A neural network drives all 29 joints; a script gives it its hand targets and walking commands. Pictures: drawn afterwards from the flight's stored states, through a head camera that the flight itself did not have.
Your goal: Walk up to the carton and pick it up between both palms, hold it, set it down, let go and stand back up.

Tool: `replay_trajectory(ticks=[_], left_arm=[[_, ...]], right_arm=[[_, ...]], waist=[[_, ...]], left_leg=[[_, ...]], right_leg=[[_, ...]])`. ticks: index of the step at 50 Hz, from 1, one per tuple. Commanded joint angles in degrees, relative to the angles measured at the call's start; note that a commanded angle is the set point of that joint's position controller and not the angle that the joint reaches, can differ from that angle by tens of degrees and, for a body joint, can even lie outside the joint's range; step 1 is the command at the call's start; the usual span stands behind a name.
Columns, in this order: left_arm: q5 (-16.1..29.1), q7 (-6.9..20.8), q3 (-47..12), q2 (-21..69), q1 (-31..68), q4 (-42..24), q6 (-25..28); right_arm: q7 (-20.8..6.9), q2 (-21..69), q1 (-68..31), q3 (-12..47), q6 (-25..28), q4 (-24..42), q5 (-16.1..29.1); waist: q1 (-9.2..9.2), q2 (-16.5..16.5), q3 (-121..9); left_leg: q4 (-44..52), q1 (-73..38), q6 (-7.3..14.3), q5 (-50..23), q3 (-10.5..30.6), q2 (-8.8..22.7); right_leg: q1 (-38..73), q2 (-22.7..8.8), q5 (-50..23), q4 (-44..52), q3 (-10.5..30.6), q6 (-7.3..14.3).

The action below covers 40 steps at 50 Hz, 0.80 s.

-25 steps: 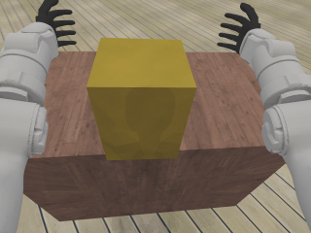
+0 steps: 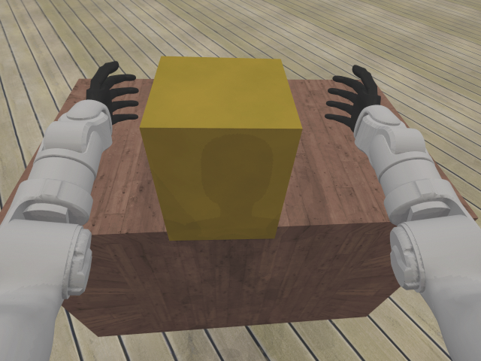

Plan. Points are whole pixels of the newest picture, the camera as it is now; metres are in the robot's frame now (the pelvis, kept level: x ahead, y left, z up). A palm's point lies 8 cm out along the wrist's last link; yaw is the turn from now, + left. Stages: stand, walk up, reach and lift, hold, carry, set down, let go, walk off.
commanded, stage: set down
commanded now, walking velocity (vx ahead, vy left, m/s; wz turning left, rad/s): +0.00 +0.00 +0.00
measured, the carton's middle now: (222, 154) +0.48 +0.00 +0.08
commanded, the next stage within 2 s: none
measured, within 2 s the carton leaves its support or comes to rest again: neither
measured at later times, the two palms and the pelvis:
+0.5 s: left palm (94, 164) +0.41 +0.20 +0.14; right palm (359, 164) +0.38 -0.23 +0.14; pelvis +0.00 +0.01 +0.00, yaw -1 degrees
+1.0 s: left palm (92, 217) +0.35 +0.21 +0.09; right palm (357, 209) +0.33 -0.22 +0.09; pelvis +0.01 +0.02 +0.00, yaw -1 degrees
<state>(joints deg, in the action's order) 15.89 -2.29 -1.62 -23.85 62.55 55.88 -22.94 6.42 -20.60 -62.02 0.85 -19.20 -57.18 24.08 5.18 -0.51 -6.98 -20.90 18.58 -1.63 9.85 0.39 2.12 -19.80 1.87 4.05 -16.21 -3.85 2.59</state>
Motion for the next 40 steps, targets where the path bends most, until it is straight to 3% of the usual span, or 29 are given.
replay_trajectory(ticks=[1, 4, 11, 22, 23, 24, 25, 27, 30, 32, 40], left_arm=[[-0.4, -0.5, 3.0, -9.1, 28.6, -13.9, 2.6], [-1.0, -0.3, 4.3, -8.9, 25.0, -15.4, 2.5], [-2.2, 0.3, 5.2, -6.9, 17.4, -17.4, 2.2], [-5.9, 1.4, 8.8, -2.8, -0.1, -33.2, 0.1], [-1.9, 0.1, 8.9, -8.8, 17.3, -37.9, 1.1], [-1.2, -1.3, 6.6, -5.4, 12.6, -33.6, 0.7], [-1.4, -2.1, 6.6, -4.0, 12.0, -35.3, 1.0], [-1.9, -2.5, 5.8, -2.5, 6.5, -36.2, 0.5], [-4.8, -0.4, 8.5, -2.2, -2.3, -38.5, -1.5], [-6.4, 1.0, 10.1, -1.9, -7.0, -40.5, -2.8], [-8.1, 1.5, 10.1, 2.7, -16.9, -48.8, -2.6]], right_arm=[[0.1, -10.2, -24.7, -3.6, 2.4, 13.8, -1.2], [0.2, -8.8, -21.5, -3.0, 2.4, 16.2, -1.4], [0.0, -7.5, -14.7, -2.9, 2.6, 18.4, -1.8], [-0.6, -6.1, 1.6, -4.7, 5.1, 28.4, -3.8], [-1.7, -8.4, -16.0, -7.9, 5.7, 34.8, -3.3], [-2.9, -7.3, -11.4, -7.9, 5.0, 30.1, -3.8], [-3.8, -7.7, -10.5, -7.8, 5.1, 30.2, -4.6], [-4.5, -8.0, -5.1, -7.5, 5.1, 29.1, -4.7], [-3.5, -8.7, 2.4, -5.7, 5.0, 28.1, -3.7], [-2.5, -7.9, 6.4, -4.9, 5.0, 28.9, -3.3], [-2.6, -3.5, 16.9, -6.8, 6.0, 38.9, -5.4]], waist=[[0.23, 2.8, -30.7], [-0.5, 1.1, -29.3], [-0.88, 0.6, -24.1], [-1.02, 1.0, -18.4], [-5.31, 2.4, -21.2], [-2.81, 2.2, -18.7], [-3.94, 1.5, -21.2], [-3.02, 1.2, -24.1], [-1.7, 0.4, -24.8], [-1.4, -0.2, -22.0], [-1.52, 1.5, -10.2]], left_leg=[[1.2, -6.2, 0.2, -9.4, -0.1, -2.9], [1.9, -5.4, 1.0, -8.4, -0.3, -3.1], [3.1, -6.4, 1.5, -6.8, -0.6, -3.2], [3.1, -13.2, 0.7, -11.9, -1.2, -3.5], [2.2, -5.9, 0.2, -5.2, -2.0, -4.0], [2.9, -6.3, 1.1, -3.0, -1.8, -2.9], [2.9, -7.9, 1.4, -2.3, -1.4, -2.5], [2.1, -10.4, 1.4, -7.5, -1.1, -1.8], [0.6, -11.9, 0.8, -16.3, -1.3, -2.8], [1.4, -10.5, 0.8, -16.7, -1.5, -3.4], [4.1, -9.3, 0.2, -9.6, -1.5, -3.5]], right_leg=[[21.6, 0.5, -15.9, -3.4, 2.2, -4.1], [23.6, 0.3, -15.6, -3.4, 2.8, -4.4], [23.4, 0.1, -11.6, -2.4, 3.1, -4.4], [22.7, 0.8, -11.5, -1.3, 2.4, -4.2], [17.3, 0.5, -3.6, -2.6, 2.0, -3.4], [15.4, 0.7, -1.8, -3.2, 2.3, -3.1], [15.2, 0.7, -0.2, -3.1, 1.9, -3.0], [17.6, 0.8, -6.0, -3.5, 2.7, -2.8], [25.7, 0.9, -17.8, -4.1, 3.7, -3.3], [29.5, 0.7, -21.0, -4.3, 3.9, -3.9], [25.0, 0.9, -10.0, -2.2, 2.9, -2.9]])
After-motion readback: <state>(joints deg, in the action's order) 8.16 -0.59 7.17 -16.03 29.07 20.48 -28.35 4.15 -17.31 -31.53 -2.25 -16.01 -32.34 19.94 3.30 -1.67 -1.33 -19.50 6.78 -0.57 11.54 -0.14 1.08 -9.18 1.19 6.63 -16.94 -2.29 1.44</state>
